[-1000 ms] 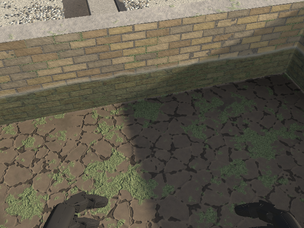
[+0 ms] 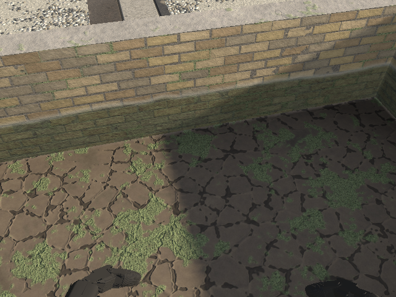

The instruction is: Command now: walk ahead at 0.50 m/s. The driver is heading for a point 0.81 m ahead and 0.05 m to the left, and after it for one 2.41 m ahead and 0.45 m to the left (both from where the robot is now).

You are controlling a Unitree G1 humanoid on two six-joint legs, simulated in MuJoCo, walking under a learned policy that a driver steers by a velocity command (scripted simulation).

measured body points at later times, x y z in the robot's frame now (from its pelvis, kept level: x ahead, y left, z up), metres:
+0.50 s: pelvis +0.00 +0.00 +0.00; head +0.00 +0.01 +0.45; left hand +0.22 +0.20 -0.05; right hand +0.20 -0.20 -0.06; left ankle -0.04 +0.10 -0.74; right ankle +0.01 -0.13 -0.74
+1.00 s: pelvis +0.00 +0.00 +0.00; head -0.01 +0.01 +0.45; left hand +0.21 +0.20 -0.05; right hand +0.20 -0.20 -0.06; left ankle -0.04 +0.10 -0.74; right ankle +0.01 -0.13 -0.74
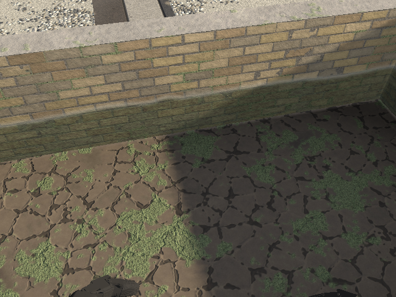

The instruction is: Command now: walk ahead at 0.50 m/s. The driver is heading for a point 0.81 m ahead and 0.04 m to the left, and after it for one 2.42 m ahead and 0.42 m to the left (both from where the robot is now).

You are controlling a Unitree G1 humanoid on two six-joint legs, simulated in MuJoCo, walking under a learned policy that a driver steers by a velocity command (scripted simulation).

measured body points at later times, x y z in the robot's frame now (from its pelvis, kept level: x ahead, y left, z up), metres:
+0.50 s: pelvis +0.00 +0.00 +0.00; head -0.01 +0.00 +0.45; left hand +0.21 +0.19 -0.06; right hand +0.20 -0.21 -0.06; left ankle -0.03 +0.10 -0.75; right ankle +0.01 -0.13 -0.75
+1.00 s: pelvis +0.01 +0.00 +0.00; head +0.01 +0.00 +0.45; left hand +0.14 +0.23 -0.11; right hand +0.12 -0.24 -0.11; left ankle -0.03 +0.10 -0.75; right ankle +0.01 -0.13 -0.75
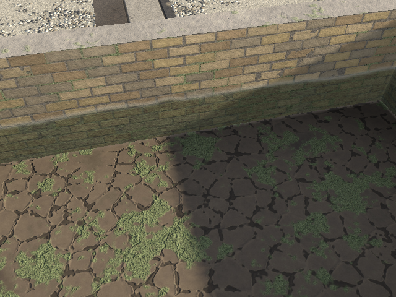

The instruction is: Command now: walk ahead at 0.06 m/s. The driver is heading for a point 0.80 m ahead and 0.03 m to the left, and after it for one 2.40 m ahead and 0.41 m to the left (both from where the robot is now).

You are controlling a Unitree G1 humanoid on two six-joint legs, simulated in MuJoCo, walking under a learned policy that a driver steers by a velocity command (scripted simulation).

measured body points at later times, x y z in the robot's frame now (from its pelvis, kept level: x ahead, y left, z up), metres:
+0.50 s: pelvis -0.01 +0.00 +0.00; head -0.01 +0.00 +0.45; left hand +0.10 +0.23 -0.12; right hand +0.07 -0.25 -0.12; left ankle -0.04 +0.10 -0.75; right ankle +0.00 -0.13 -0.75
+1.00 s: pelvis -0.02 -0.01 +0.00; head -0.02 -0.01 +0.45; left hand +0.07 +0.22 -0.12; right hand +0.04 -0.25 -0.13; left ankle -0.05 +0.10 -0.75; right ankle +0.00 -0.13 -0.75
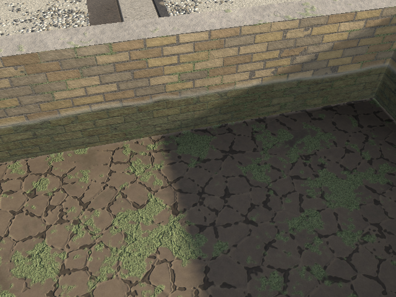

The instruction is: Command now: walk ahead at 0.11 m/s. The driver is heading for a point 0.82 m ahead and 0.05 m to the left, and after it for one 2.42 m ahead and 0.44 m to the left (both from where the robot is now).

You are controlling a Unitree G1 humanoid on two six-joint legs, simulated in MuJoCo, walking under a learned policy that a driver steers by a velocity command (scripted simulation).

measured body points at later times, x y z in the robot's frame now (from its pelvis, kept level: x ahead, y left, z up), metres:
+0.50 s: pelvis +0.01 +0.00 +0.00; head +0.01 +0.00 +0.45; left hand +0.21 +0.20 -0.07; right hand +0.18 -0.22 -0.09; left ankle -0.03 +0.11 -0.75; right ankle +0.02 -0.13 -0.75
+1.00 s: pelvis +0.01 -0.01 +0.00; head +0.00 -0.01 +0.45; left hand +0.22 +0.19 -0.06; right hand +0.21 -0.21 -0.07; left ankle -0.03 +0.11 -0.75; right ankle +0.02 -0.13 -0.75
